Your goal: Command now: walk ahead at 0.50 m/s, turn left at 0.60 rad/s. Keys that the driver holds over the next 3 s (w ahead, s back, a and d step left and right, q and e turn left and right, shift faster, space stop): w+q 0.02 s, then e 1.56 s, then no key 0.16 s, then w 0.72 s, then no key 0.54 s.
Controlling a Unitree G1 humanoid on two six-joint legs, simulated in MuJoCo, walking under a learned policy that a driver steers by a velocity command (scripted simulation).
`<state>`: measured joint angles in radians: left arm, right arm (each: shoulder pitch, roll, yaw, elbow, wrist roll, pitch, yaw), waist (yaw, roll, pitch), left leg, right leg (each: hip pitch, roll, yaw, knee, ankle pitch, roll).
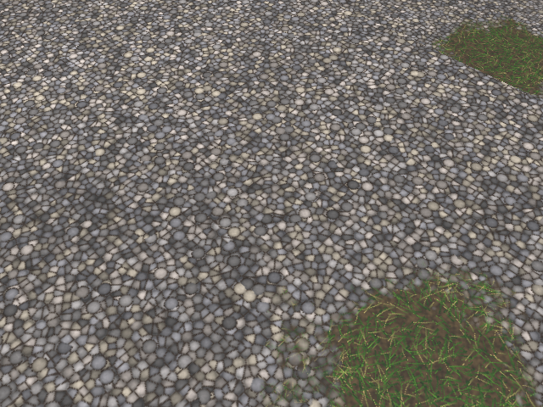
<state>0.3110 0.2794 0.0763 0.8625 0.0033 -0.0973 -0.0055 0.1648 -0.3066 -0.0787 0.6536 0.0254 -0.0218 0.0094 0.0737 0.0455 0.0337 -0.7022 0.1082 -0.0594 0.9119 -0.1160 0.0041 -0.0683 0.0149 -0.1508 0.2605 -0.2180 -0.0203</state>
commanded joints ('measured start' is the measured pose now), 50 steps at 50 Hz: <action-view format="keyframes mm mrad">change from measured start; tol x16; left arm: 1 -66 165 34 -72 -6 -9 8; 11 143 124 -20 12 -28 14 -13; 50 -147 212 50 -254 -12 124 39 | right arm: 1 -79 -12 7 -86 -1 -17 20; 5 -147 -2 12 -125 -14 -32 35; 11 211 -174 -30 -50 -71 -19 -4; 18 -106 -81 -10 -3 -62 -37 -8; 50 -121 -78 -26 88 -14 6 -36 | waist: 1 -5 -105 8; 7 -98 -143 -56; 11 -171 120 -563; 16 -29 75 -160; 30 -25 48 -111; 33 -32 -384 -88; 36 -59 -153 -120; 50 -50 -212 -127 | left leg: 1 21 2 35 -143 132 7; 7 325 -121 107 -417 80 83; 9 821 39 -33 -393 681 160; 10 1117 367 -384 -329 1094 356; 17 418 176 4 -628 441 250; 27 488 245 93 -639 78 217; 31 451 146 195 -375 -49 67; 33 37 -121 158 158 -588 -80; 39 63 -95 -6 234 -270 -58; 50 259 -146 -29 -209 -241 -80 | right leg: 1 9 -257 73 -111 285 -142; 8 24 -209 51 292 770 -59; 9 -172 -144 41 533 425 -4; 10 -468 -11 115 905 -490 68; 11 -462 -22 299 1015 -534 72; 30 -206 -59 63 311 -12 -7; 33 -26 -418 664 83 600 -330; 39 -40 -245 443 98 481 -202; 50 -102 -196 578 110 264 -206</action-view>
